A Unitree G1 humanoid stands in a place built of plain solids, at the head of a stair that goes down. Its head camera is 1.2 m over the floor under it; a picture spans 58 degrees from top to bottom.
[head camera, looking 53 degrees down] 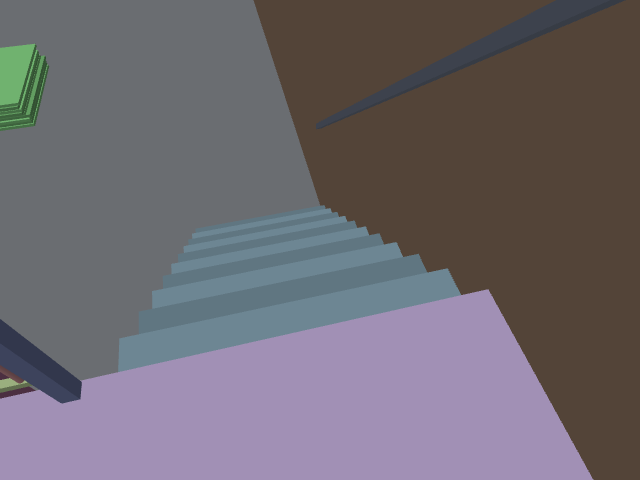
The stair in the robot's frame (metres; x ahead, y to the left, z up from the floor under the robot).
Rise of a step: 0.19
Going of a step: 0.21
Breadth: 1.21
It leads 14 degrees to the left of straight ahead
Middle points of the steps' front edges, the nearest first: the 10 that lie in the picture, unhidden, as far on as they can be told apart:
0.56 0.05 0.00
0.77 0.10 -0.19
0.97 0.15 -0.38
1.17 0.20 -0.56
1.38 0.25 -0.75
1.58 0.30 -0.94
1.78 0.35 -1.13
1.99 0.40 -1.32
2.19 0.45 -1.50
2.39 0.50 -1.69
